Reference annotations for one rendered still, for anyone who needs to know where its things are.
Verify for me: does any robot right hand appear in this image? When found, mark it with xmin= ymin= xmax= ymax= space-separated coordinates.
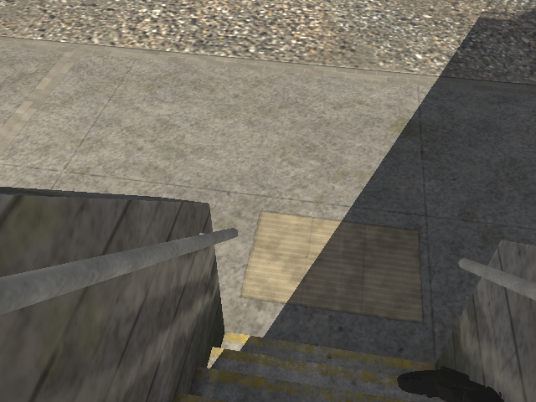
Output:
xmin=397 ymin=366 xmax=504 ymax=402

